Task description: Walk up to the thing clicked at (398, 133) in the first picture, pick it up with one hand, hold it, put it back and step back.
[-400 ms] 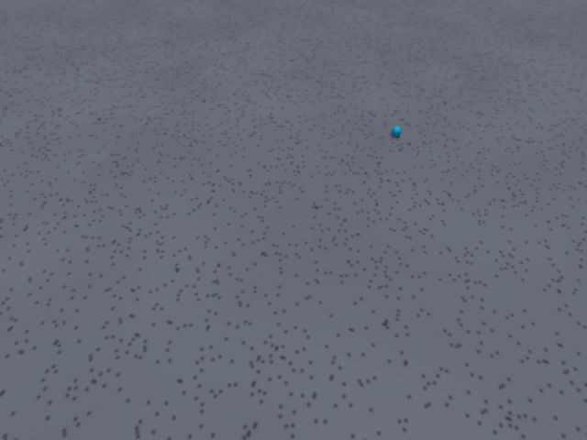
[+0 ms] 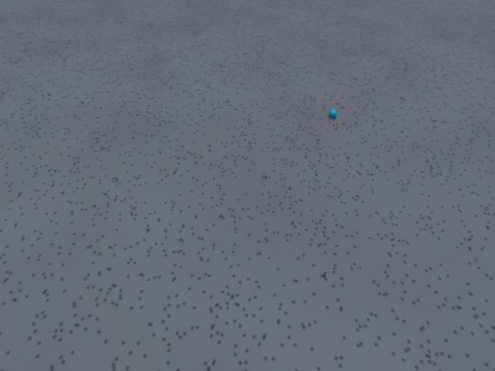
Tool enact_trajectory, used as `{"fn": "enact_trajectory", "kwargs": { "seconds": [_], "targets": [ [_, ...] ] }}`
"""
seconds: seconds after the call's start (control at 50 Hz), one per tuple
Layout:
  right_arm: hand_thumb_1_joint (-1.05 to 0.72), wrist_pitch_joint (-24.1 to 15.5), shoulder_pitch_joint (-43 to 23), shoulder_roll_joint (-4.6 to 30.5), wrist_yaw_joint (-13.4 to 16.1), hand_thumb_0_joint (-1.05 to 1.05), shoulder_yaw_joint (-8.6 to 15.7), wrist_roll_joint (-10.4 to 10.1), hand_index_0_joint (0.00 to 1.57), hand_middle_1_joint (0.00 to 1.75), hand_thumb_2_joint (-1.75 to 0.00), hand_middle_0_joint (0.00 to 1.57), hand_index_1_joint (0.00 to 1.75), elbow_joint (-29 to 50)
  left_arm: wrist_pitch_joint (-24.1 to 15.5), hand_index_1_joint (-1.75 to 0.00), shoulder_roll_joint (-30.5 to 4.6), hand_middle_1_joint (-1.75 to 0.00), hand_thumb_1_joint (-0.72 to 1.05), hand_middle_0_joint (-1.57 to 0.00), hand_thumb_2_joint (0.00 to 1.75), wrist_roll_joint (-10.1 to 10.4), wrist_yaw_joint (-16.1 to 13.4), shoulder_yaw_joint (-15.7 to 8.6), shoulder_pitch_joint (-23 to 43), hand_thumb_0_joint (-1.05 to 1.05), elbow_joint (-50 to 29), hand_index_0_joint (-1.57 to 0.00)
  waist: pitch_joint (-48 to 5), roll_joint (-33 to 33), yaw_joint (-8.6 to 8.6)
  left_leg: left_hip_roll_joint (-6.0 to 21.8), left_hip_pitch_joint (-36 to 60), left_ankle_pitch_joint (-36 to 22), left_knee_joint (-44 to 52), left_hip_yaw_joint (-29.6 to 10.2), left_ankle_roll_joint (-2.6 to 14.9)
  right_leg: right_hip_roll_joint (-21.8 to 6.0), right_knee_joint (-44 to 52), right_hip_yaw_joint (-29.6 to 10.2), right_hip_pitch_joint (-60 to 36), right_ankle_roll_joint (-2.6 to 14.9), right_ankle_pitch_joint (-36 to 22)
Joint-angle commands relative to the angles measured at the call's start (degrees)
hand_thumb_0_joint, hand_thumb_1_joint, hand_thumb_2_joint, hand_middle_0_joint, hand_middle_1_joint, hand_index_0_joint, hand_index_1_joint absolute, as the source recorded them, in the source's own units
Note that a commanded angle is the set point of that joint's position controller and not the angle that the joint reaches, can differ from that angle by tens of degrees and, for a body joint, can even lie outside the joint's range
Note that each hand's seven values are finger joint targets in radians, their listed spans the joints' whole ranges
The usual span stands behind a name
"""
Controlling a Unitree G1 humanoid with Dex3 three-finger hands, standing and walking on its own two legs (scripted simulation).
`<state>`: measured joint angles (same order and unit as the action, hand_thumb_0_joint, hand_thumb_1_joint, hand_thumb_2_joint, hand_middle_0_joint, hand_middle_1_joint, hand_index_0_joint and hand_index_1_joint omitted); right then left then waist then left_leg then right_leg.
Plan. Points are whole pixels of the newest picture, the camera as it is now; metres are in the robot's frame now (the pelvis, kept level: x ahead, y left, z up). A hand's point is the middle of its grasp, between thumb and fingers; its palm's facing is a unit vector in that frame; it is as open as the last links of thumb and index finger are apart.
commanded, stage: stand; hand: left
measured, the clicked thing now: (333, 113) +1.80 -0.62 -0.75
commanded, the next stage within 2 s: walk up in 0.72 s
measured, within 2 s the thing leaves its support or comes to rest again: neither
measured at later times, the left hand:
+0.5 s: hand out of the picture +0.07 +0.25 -0.16, palm faces -0.02 -0.94 -0.33, open 7.4 cm
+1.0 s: hand (103, 350) +0.18 +0.26 -0.11, palm faces -0.23 -0.86 -0.45, open 7.4 cm
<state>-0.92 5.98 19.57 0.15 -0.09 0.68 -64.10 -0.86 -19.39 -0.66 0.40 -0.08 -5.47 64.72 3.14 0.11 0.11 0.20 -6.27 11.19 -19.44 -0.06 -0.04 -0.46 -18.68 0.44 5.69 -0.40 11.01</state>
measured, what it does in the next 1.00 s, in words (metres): lifts its right foot, turning right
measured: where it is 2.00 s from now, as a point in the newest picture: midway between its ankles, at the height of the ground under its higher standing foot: (287, 280)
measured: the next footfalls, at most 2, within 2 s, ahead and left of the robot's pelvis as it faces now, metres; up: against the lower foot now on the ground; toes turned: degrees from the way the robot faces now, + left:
right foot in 1.06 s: +0.12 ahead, -0.22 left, +0.00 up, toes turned -30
left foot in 1.54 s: +0.57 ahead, -0.09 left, +0.00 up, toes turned -37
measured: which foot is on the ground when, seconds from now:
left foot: down 0.00-1.00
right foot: down 0.00-0.76, up 0.78-1.00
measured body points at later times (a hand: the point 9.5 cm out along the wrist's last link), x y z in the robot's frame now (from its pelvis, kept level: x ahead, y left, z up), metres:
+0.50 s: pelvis +0.00 +0.00 +0.00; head +0.01 +0.01 +0.45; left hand +0.07 +0.30 -0.13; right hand +0.08 -0.29 -0.13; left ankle -0.01 +0.12 -0.75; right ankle -0.01 -0.12 -0.75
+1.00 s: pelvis +0.04 -0.02 -0.01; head +0.02 -0.06 +0.43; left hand +0.20 +0.30 -0.08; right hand +0.06 -0.38 -0.13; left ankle -0.01 +0.12 -0.75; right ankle +0.07 -0.19 -0.71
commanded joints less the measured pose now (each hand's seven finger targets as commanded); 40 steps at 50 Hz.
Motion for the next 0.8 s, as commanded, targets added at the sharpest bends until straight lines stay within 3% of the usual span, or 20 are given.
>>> {"fn": "enact_trajectory", "kwargs": {
  "seconds": [0.0,0.68,0.7,0.72,0.74,0.76,0.78],
  "targets": [
    [-0.9,-1.14,-1.96,11.97,0.56,0.0,2.01,-0.22,0.2,0.3,-0.9,0.2,0.3,3.46,-1.02,-0.3,-12.27,-0.3,0.9,-0.2,0.9,0.05,-1.03,-2.12,1.92,0.0,-3.66,-0.2,-5.08,-0.32,0.1,7.21,0.59,-11.25,2.8,-5.55,1.71,-7.12,2.18,-4.97,-1.39,1.91,-10.43],
    [-0.9,-1.04,-1.6,12.42,0.44,0.0,2.23,-0.09,0.2,0.3,-0.9,0.2,0.3,3.41,-0.97,-0.3,-12.56,-0.3,0.9,-0.2,0.9,0.01,-1.02,-2.11,0.57,0.0,-3.93,-0.2,-4.3,-0.37,0.1,6.95,0.57,-8.86,3.7,-5.97,1.74,-7.23,2.93,-4.79,-0.7,1.71,-7.5],
    [-0.9,-2.92,-2.41,21.74,-2.23,0.0,8.47,1.81,0.2,0.3,-0.9,0.2,0.3,10.73,-0.91,-0.3,-20.68,-0.3,0.9,-0.2,0.9,-0.67,1.87,-6.28,-3.01,0.0,-9.8,-0.2,-6.34,-5.97,-1.88,7.08,10.74,22.24,-5.41,-1.74,4.53,-7.04,-1.24,-13.34,17.22,5.44,18.08],
    [-0.9,-3.08,0.15,21.31,-2.93,0.0,8.74,2.1,0.2,0.3,-0.9,0.2,0.3,9.71,-0.8,-0.3,-19.32,-0.3,0.9,-0.2,0.9,-0.45,2.76,-5.71,2.59,0.0,-11.45,-0.2,-1.74,-6.29,-5.43,9.72,17.29,30.1,-2.53,-5.26,6.88,-6.46,-2.48,-11.16,34.76,4.09,22.54],
    [-0.9,-3.01,4.56,21.91,-2.98,0.0,9.18,2.08,0.2,0.3,-0.9,0.2,0.3,8.97,-0.73,-0.3,-16.74,-0.3,0.9,-0.2,0.9,-0.04,3.2,-5.42,10.11,0.0,-13.87,-0.2,0.44,-13.03,-9.52,16.58,21.13,35.96,5.96,-12.52,9.03,-3.25,-13.68,-3.65,45.4,2.95,17.76],
    [-0.9,-3.19,6.0,22.36,-3.08,0.0,9.52,1.43,0.2,0.3,-0.9,0.2,0.3,9.84,-0.89,-0.3,-14.81,-0.3,0.9,-0.2,0.9,-0.47,3.42,-5.57,13.42,0.0,-15.48,-0.2,-1.24,-16.17,-10.37,24.92,16.79,35.31,13.03,-19.05,12.79,-2.9,-28.44,-0.21,44.56,2.36,15.54],
    [-0.9,-3.39,1.78,22.38,-3.18,0.0,9.59,1.4,0.2,0.3,-0.9,0.2,0.3,11.78,-1.17,-0.3,-15.87,-0.3,0.9,-0.2,0.9,-0.77,3.57,-5.65,11.67,0.0,-15.65,-0.2,-1.26,-11.08,-7.83,28.13,11.48,27.73,14.04,-18.62,13.05,-6.47,-33.28,-1.49,41.02,1.61,14.77]
  ]
}}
